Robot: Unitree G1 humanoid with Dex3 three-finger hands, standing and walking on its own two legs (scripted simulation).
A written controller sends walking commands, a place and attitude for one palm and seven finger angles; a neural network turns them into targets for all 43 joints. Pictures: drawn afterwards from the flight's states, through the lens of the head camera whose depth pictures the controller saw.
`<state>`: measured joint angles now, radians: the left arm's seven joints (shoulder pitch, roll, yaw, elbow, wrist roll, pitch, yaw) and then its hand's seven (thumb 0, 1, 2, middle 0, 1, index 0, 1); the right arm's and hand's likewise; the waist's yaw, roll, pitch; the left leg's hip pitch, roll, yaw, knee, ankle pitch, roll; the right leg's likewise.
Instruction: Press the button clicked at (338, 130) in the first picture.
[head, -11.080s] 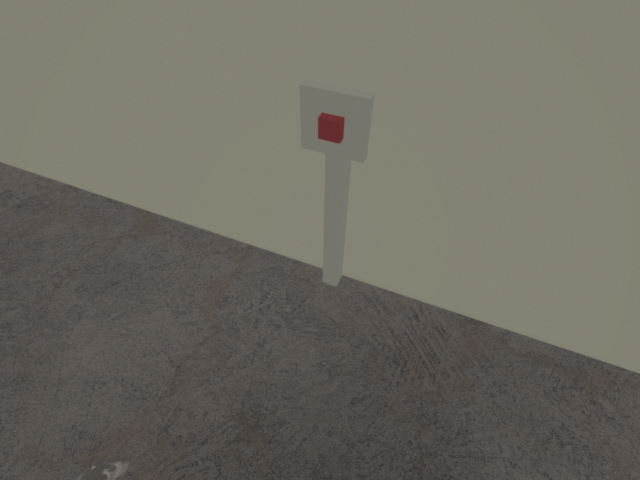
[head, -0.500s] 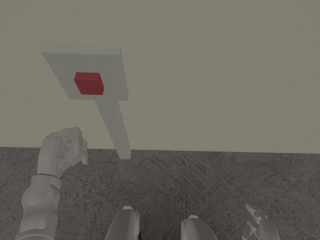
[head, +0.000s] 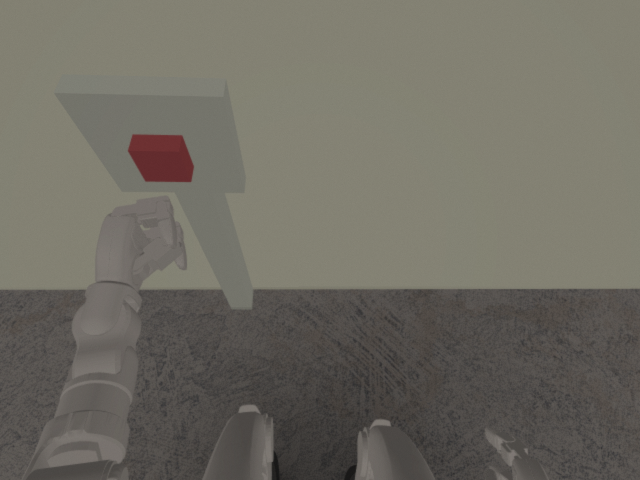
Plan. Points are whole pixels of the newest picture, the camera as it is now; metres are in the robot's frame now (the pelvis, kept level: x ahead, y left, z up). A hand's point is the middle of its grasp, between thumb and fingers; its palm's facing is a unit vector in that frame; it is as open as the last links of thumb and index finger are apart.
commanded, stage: aim a knuckle at the button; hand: left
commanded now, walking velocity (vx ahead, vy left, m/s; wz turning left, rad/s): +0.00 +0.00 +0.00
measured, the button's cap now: (163, 157) +0.50 +0.21 +0.06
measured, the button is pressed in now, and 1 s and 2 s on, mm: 0 0 14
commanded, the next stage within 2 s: press the button with the knuckle in 0.76 s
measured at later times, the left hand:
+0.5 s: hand (174, 245) +0.38 +0.19 +0.03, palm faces +0.02 -1.00 -0.04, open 3.1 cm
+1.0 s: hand (178, 239) +0.39 +0.18 +0.03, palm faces +0.04 -1.00 -0.06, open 3.1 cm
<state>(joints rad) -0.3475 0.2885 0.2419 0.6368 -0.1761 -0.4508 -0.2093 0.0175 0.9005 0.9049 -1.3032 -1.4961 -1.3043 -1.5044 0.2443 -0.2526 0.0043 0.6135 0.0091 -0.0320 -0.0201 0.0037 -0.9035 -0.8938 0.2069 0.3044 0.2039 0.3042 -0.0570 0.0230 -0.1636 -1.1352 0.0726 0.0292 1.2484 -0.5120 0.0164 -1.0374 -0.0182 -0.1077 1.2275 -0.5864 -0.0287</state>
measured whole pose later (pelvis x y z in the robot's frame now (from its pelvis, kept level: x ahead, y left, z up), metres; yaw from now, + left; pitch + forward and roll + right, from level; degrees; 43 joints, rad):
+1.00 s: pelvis +0.00 +0.00 +0.00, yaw +0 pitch +23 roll -2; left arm -0.40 0.29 0.26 0.71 -0.16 -0.52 -0.17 0.02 0.90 0.90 -1.30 -1.50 -1.30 -1.50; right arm 0.25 -0.25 0.00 0.61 0.00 0.02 -0.01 0.00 -0.90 -0.89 0.21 0.30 0.20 0.30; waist -0.07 0.02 -0.16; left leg -1.14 0.07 0.03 1.24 -0.50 0.02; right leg -1.05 -0.01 -0.10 1.23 -0.57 -0.03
